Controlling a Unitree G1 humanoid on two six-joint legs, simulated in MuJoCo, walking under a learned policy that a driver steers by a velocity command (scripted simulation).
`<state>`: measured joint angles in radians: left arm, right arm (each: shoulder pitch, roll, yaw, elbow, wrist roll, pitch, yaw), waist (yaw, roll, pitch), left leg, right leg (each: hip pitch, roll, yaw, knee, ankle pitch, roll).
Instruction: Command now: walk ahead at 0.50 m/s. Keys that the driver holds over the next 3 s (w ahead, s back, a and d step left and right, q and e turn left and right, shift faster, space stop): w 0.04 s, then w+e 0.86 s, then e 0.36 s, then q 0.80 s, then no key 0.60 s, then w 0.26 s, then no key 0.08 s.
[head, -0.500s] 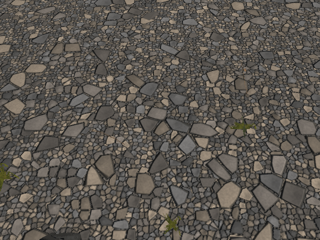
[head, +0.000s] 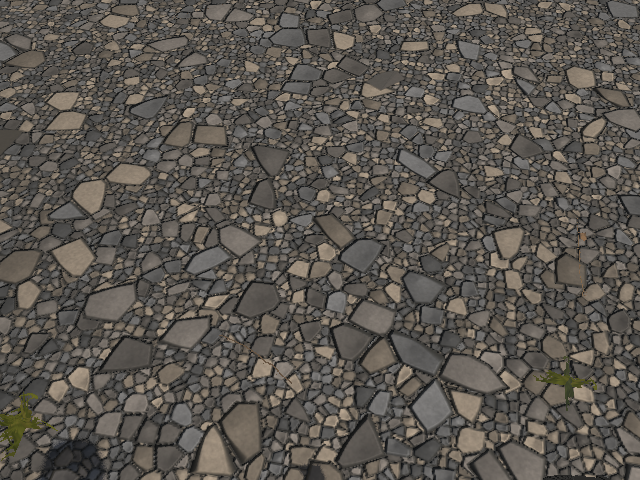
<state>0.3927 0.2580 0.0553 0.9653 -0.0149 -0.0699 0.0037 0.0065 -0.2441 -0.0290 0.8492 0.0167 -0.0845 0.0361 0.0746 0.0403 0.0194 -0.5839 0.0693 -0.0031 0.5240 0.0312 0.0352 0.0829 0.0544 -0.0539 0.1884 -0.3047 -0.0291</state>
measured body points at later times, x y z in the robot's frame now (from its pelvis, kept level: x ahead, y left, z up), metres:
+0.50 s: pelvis +0.28 +0.03 +0.00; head +0.30 +0.02 +0.45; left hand +0.48 +0.24 -0.11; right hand +0.24 -0.24 -0.14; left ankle +0.18 +0.13 -0.74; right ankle +0.43 -0.15 -0.69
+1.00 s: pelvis +0.55 -0.07 +0.01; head +0.57 -0.10 +0.45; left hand +0.73 +0.17 -0.10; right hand +0.64 -0.39 -0.08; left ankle +0.79 +0.00 -0.69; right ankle +0.45 -0.12 -0.74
